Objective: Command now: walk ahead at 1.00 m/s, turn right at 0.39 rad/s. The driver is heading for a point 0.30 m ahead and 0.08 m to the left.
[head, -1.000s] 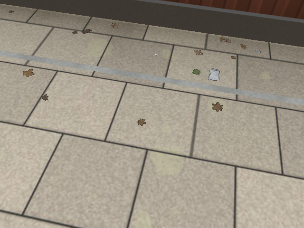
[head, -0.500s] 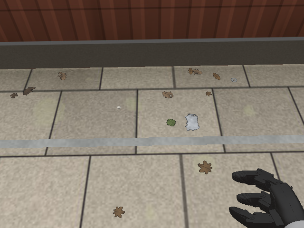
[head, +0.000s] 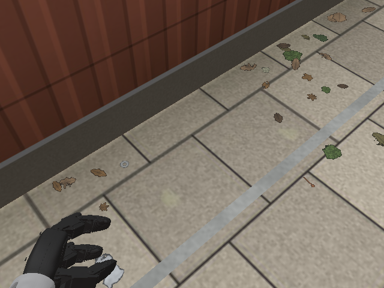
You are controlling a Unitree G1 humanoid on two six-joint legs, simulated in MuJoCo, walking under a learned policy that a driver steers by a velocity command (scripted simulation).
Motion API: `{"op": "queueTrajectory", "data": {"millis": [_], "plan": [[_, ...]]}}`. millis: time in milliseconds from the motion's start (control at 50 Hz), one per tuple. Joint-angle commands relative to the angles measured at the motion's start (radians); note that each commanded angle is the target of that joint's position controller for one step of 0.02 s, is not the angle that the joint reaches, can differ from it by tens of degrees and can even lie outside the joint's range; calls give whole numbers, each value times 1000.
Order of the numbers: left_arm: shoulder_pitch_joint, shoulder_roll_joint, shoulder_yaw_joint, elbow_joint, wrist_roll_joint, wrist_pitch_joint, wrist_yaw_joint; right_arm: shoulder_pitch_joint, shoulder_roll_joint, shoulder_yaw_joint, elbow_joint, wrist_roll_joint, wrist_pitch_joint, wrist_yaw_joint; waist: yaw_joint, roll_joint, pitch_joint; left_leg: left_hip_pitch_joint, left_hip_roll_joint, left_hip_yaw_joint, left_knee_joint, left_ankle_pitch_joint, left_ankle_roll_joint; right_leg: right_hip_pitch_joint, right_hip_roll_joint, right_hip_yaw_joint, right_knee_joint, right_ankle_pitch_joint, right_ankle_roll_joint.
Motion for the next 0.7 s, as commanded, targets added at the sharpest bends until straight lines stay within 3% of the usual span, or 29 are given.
{"op": "queueTrajectory", "data": {"millis": [20, 40, 60, 80, 100, 120, 160, 180, 220, 240, 280, 340, 380, 400, 420, 440, 460, 480, 500, 520, 540, 560, 620, 660, 700], "plan": [[575, 185, 84, 155, 10, -6, 51, -163, -249, -46, -106, -1, 7, -9, 370, 118, -164, -514, 169, -71, 716, 1092, 130, 855, 23, 150, -145, -73, -72], [507, 291, 106, 142, 6, -2, 71, -103, -102, -17, -158, -8, 2, 3, 213, -182, -222, -788, 24, -103, 1135, -76, 120, 1018, -246, 467, -83, 79, -56], [518, 302, 113, 98, 7, 0, 83, -41, -132, -17, -205, 57, 1, -1, 218, -144, -474, -986, -46, -377, 1322, -45, 137, 1197, -432, 849, -256, -76, -195], [500, 235, 110, 114, 0, -5, 93, -167, -176, -24, -206, 56, -5, -1, 231, 26, -327, -1050, 1, -391, 1284, 85, 139, 1046, -387, 777, -377, -218, -155], [449, 182, 92, 143, -7, -19, 100, -194, -152, -19, -205, 52, -7, 7, 167, 54, -111, -1039, 34, -360, 1190, 133, 129, 817, -361, 664, -428, -75, -139], [408, 137, 78, 158, -6, -40, 98, -211, -127, -14, -191, 30, 2, 9, 113, 130, -22, -975, 62, -370, 1109, 130, 114, 657, -329, 573, -429, 167, -126], [381, 81, 57, 173, -19, -72, 94, -127, -89, -12, -144, 9, 45, 14, 32, 148, 17, -793, 74, -380, 987, 94, 89, 444, -295, 399, -456, 478, -98], [371, 75, 52, 189, -28, -85, 90, -125, -73, -12, -146, 5, 58, 20, 8, 116, 20, -772, 72, -376, 913, 82, 80, 411, -275, 343, -483, 522, -90], [382, 75, 49, 221, -38, -104, 80, -206, -48, -11, -174, 4, 60, 27, 11, 43, 46, -781, 58, -323, 728, 182, 82, 405, -195, 216, -501, 713, -49], [358, 71, 47, 230, -43, -105, 78, -240, -30, -5, -185, 5, 56, 31, 3, 12, 48, -748, 53, -288, 600, 266, 85, 391, -138, 146, -505, 729, -21], [341, 74, 46, 235, -39, -112, 76, -301, -13, 5, -190, 3, 43, 41, 37, -21, 2, -651, 11, -228, 362, 473, 90, 425, -86, 78, -487, 722, 6], [398, 103, 54, 276, -47, -112, 83, -311, -37, -3, -172, 5, 36, 33, 65, -34, -61, -565, -40, -229, 231, 633, 114, 556, -124, 103, -424, 718, 48], [400, 128, 61, 297, -51, -99, 100, -216, -74, -19, -128, -11, 28, 22, 24, -43, -85, -445, -75, -238, 175, 597, 139, 589, -138, 123, -300, 745, 71], [379, 128, 59, 308, -48, -84, 106, -104, -85, -27, -86, -23, 18, 21, -32, -32, -93, -358, -72, -235, 117, 633, 153, 580, -114, 108, -148, 685, 90], [405, 121, 58, 314, -49, -73, 112, -41, -138, -40, -59, -31, 5, 18, -49, 28, -107, -292, 5, -288, 87, 909, 178, 545, -46, 88, 75, 451, 112], [579, -8, 29, 324, -60, -62, 109, -43, -221, -55, -58, -30, 1, 16, 41, 295, -226, -70, 303, -541, 229, 1638, 335, 344, 87, 85, 453, -436, 139], [687, 0, 26, 369, -80, -42, 112, -31, -216, -53, -64, 4, 7, 18, 48, 279, -415, 13, 421, -787, 170, 1688, 445, 267, 142, 275, 632, -574, 153], [616, 67, 33, 372, -54, -32, 109, -143, -184, -48, -95, 38, 15, 15, 66, 157, -340, -116, 388, -738, 78, 1428, 435, 251, 91, 307, 625, -479, 155], [514, 92, 36, 355, -29, -25, 104, -239, -116, -28, -107, 43, 22, 11, 80, 80, -215, -236, 333, -663, 38, 1179, 400, 228, 43, 270, 568, -430, 161], [429, 89, 33, 338, -26, -16, 102, -281, -74, -13, -107, 32, 22, 10, 77, 43, -151, -324, 288, -589, -3, 1112, 356, 242, 16, 250, 489, -410, 176], [410, 76, 31, 337, -9, 0, 98, -267, -56, -2, -90, 35, 20, 5, 82, 60, -129, -396, 254, -535, -25, 1121, 321, 310, 3, 247, 419, -374, 185], [437, 53, 25, 351, -4, 19, 94, -269, -56, 3, -73, 36, 20, 4, 101, 90, -142, -446, 235, -494, -42, 1092, 306, 382, 6, 228, 378, -355, 194], [435, 14, 10, 370, -14, 44, 104, -313, -70, 8, -51, 23, 15, 6, 126, 135, -145, -512, 180, -421, -71, 941, 271, 466, 16, 202, 169, -345, 200], [403, 17, 5, 381, -13, 60, 112, -314, -81, 7, -37, 20, 25, 5, 116, 167, -143, -531, 166, -430, -101, 653, 252, 488, 2, 182, 54, -331, 195], [368, 31, 4, 388, -14, 72, 114, -317, -95, 1, -26, 21, 44, 3, 100, 189, -111, -580, 158, -471, -159, 248, 232, 502, -5, 167, -26, -306, 185]]}}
